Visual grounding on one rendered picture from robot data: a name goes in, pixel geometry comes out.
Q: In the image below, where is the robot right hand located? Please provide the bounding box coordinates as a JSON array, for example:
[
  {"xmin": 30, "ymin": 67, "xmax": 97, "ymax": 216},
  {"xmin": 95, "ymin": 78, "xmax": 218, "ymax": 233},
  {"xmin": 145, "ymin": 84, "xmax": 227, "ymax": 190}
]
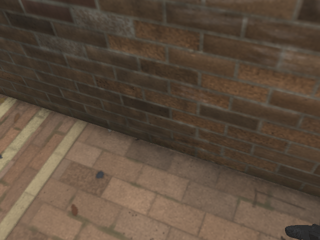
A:
[{"xmin": 285, "ymin": 224, "xmax": 320, "ymax": 240}]

